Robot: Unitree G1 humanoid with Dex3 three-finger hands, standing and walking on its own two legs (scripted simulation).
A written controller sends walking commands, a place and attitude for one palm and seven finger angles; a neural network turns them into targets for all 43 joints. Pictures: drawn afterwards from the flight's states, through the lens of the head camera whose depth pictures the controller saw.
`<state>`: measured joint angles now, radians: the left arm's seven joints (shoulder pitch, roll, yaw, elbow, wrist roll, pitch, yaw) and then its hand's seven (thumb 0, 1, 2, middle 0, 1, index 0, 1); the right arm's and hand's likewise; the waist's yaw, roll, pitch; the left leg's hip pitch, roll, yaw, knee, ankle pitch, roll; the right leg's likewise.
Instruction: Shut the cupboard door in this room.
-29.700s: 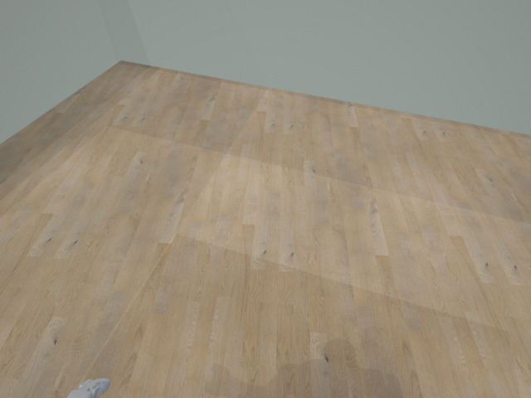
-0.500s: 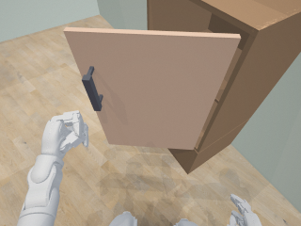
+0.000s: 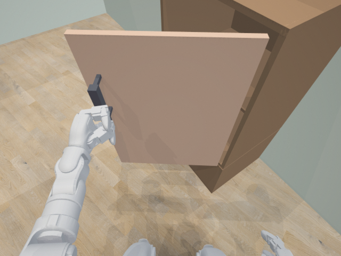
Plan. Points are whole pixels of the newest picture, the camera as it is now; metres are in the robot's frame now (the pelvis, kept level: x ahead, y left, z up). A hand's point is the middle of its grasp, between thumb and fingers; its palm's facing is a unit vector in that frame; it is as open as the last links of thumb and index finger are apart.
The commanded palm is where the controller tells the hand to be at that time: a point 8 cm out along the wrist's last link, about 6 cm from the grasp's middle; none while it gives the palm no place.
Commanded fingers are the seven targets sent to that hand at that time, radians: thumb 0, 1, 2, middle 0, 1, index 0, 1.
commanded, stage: bring the fist close to the handle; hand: left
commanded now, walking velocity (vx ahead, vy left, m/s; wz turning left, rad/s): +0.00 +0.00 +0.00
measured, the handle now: (102, 101) +0.48 +0.20 +0.07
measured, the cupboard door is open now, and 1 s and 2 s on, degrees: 53 47 35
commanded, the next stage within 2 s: push the door shut along its arc in 0.36 s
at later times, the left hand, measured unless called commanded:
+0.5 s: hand (110, 132) +0.38 +0.15 +0.08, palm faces -0.05 -1.00 -0.02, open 3.1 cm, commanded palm +0.36 +0.21 +0.07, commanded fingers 0.00 0.90 0.90 -1.30 -1.50 -1.30 -1.50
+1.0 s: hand (117, 111) +0.44 +0.15 +0.08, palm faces -0.16 -0.99 -0.02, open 3.1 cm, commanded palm +0.43 +0.20 +0.07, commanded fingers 0.00 0.90 0.90 -1.30 -1.50 -1.30 -1.50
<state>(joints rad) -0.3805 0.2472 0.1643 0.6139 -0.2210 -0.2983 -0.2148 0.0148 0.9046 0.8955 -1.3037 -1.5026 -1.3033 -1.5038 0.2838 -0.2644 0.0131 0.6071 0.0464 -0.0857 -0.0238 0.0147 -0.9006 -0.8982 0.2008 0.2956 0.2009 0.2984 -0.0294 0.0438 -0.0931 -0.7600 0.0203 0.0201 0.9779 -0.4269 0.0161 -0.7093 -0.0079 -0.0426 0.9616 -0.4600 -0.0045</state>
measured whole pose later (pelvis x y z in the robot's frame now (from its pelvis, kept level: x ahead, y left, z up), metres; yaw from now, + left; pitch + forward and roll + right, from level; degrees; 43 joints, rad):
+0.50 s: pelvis -0.01 -0.01 +0.00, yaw +0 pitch +11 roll -1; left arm -0.40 0.25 0.18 0.67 -0.22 -0.38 -0.23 0.01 0.90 0.90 -1.30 -1.50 -1.30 -1.50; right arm 0.29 -0.27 0.00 0.62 0.05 -0.06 -0.03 0.01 -0.90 -0.90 0.20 0.30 0.20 0.30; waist -0.03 0.04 -0.09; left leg -0.75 0.02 0.02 0.97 -0.41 0.01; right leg -0.71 0.00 -0.05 0.96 -0.45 -0.01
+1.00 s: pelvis -0.01 +0.00 -0.01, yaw +0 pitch +15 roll -1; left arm -0.74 0.36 0.24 1.02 -0.19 -0.39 -0.34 0.02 0.90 0.90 -1.31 -1.50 -1.31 -1.50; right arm 0.33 -0.28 0.01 0.66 0.04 -0.04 -0.03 0.01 -0.90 -0.90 0.20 0.30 0.20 0.30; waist -0.09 0.04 -0.09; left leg -0.89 0.03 0.01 1.04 -0.43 0.02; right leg -0.83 0.00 -0.05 1.02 -0.46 -0.01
